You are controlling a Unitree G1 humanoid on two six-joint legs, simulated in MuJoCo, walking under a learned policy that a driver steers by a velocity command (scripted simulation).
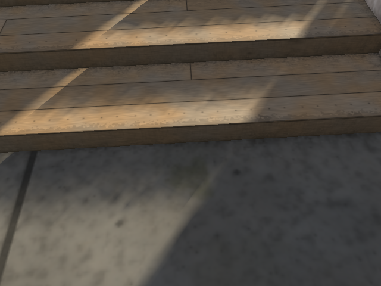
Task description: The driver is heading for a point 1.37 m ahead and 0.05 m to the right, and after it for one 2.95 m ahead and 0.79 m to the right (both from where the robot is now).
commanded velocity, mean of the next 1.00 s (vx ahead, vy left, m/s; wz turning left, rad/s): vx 0.50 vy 0.00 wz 0.20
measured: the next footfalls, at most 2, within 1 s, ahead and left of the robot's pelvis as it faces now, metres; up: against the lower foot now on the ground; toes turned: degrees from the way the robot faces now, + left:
left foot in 0.30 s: +0.31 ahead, +0.13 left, +0.00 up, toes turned +13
right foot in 0.84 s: +0.65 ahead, +0.02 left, +0.00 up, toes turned +8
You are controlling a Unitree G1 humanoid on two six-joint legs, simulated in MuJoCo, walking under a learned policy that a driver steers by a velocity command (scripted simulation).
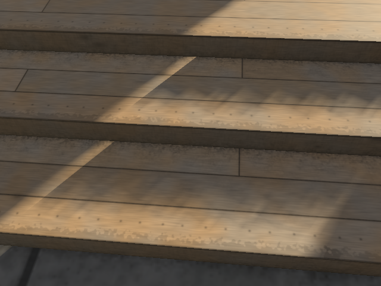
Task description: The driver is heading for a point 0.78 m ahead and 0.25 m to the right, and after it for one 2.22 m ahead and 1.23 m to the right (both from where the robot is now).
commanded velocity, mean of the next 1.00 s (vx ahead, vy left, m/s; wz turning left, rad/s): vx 0.50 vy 0.00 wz -0.52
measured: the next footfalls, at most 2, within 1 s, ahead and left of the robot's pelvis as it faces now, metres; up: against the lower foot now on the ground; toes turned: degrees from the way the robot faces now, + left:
left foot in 0.36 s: +0.36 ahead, +0.10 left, +0.00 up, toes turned -13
right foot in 0.96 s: +0.62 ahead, -0.34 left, +0.11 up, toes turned -39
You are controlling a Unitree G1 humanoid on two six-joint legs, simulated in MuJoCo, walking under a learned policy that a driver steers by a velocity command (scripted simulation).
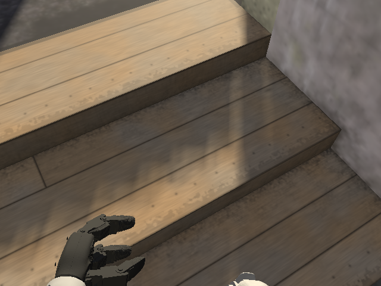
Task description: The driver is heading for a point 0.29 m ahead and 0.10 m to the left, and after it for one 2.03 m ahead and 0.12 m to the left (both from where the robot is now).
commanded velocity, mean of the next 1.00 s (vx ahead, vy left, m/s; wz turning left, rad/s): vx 0.50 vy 0.00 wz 0.23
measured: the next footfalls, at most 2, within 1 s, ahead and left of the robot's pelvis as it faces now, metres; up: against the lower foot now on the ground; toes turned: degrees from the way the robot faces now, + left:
left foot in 0.70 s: +0.59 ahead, +0.00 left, +0.11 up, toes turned +18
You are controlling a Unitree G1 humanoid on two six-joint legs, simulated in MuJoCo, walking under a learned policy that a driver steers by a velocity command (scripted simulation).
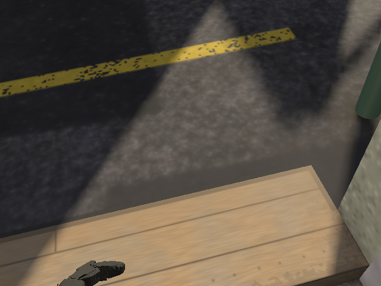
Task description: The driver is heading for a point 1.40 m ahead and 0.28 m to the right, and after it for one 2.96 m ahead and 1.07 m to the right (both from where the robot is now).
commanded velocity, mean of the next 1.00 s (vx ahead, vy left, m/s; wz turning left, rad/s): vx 0.50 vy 0.00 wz -0.05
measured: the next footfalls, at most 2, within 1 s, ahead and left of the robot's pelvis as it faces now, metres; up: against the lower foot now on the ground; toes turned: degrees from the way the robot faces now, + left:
right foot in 0.14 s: +0.25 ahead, -0.12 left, +0.00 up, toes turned -1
left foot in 0.58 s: +0.57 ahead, +0.09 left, +0.11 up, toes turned +8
